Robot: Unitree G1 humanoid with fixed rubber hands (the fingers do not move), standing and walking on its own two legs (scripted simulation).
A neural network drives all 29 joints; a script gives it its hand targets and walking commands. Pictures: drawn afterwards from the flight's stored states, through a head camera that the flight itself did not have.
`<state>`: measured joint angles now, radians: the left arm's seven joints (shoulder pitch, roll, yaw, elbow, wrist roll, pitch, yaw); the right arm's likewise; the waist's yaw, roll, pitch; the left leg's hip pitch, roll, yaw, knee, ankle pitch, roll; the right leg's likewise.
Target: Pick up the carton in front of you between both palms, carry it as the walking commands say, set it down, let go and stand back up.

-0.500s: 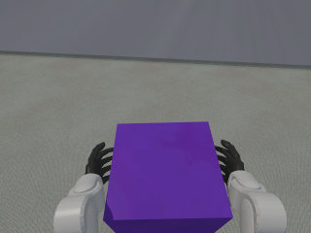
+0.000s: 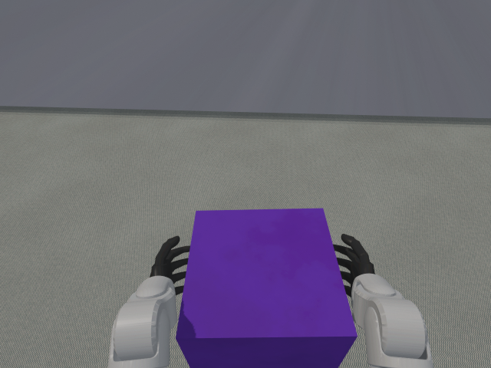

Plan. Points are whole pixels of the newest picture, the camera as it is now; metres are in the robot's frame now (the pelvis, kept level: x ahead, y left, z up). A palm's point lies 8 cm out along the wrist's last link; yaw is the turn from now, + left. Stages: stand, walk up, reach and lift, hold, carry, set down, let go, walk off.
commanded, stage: carry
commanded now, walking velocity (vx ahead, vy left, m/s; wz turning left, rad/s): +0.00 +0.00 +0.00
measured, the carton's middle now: (261, 302) +0.26 +0.00 -0.01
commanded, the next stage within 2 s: hold in 1.38 s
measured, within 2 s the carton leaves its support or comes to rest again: neither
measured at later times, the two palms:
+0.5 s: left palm (173, 283) +0.27 +0.14 +0.04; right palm (359, 281) +0.27 -0.16 +0.04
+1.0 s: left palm (170, 294) +0.25 +0.14 +0.04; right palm (365, 292) +0.25 -0.16 +0.04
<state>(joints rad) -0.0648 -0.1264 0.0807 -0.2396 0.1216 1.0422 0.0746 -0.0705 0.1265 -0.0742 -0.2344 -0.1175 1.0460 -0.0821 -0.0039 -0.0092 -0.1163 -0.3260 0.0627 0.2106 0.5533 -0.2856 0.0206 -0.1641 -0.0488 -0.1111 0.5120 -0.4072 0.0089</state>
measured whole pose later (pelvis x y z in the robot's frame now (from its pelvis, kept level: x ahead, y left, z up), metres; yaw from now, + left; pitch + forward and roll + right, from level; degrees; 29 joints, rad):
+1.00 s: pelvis -0.04 -0.01 +0.00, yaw +0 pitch +2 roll +0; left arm -0.22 -0.14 0.18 0.15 0.23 0.73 0.02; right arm -0.22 0.14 -0.18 0.15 -0.23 0.73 -0.02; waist 0.00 0.00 -0.08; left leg -0.33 0.08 0.20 0.51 -0.20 0.02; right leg -0.19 -0.03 -0.12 0.51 -0.35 -0.02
